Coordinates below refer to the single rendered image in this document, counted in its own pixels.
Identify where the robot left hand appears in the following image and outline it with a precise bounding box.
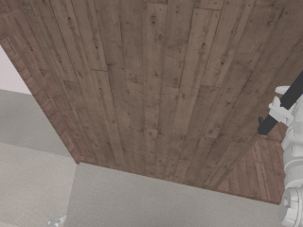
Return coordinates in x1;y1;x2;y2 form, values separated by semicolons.
45;214;67;227

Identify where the robot right forearm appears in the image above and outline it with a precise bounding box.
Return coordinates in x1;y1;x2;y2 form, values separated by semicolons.
281;121;303;190

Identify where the robot right hand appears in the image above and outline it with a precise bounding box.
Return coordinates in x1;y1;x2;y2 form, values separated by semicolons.
268;85;303;127

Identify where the wardrobe door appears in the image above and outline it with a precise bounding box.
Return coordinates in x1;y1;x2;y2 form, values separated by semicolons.
0;0;93;159
20;0;303;191

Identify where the right robot upper arm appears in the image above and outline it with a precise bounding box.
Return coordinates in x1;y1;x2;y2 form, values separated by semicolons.
277;186;303;227

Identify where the handle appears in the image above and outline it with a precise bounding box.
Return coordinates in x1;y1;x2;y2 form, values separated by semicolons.
0;13;46;88
258;70;303;135

